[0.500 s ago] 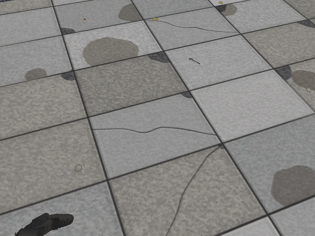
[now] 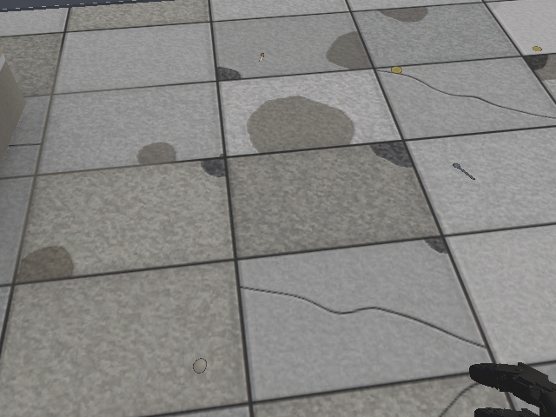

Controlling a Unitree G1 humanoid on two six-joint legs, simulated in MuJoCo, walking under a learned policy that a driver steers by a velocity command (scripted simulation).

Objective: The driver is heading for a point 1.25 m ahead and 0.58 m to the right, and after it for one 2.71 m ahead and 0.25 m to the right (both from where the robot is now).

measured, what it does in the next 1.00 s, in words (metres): walks ahead, turning right: left foot, then right foot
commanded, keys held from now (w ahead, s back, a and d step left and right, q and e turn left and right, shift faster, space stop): w+e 1.00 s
